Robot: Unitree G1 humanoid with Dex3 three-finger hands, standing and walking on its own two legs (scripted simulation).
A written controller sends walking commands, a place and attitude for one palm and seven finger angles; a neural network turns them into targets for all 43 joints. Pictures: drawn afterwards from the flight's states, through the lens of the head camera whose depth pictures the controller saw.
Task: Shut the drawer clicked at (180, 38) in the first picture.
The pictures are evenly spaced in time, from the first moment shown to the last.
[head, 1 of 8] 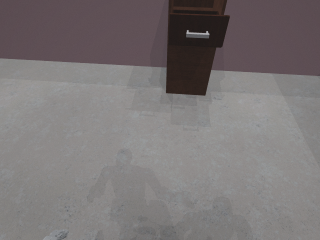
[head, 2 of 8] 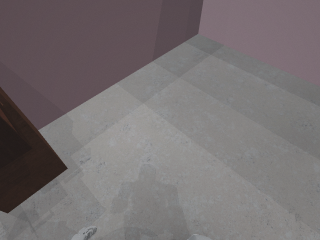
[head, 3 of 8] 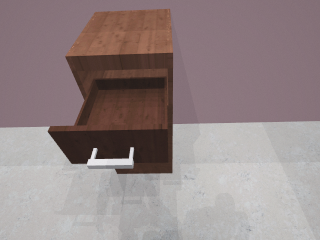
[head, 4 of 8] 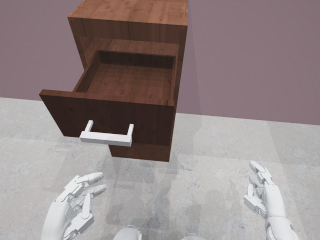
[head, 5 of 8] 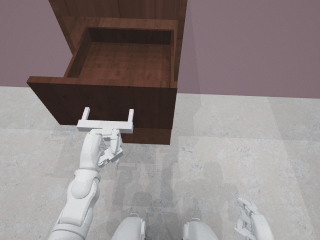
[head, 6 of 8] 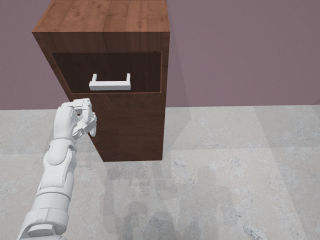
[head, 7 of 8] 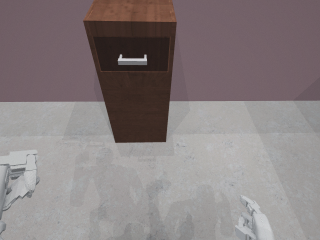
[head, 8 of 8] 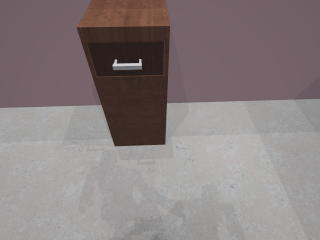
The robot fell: no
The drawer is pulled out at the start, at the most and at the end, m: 0.29 0.29 0.00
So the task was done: yes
